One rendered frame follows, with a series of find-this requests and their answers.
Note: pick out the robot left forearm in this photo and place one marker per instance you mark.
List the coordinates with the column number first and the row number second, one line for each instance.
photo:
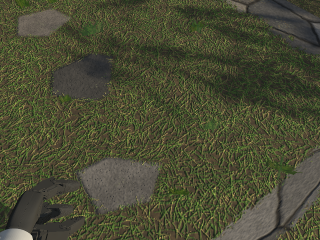
column 15, row 234

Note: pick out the robot left hand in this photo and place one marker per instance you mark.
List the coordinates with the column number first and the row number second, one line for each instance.
column 30, row 213

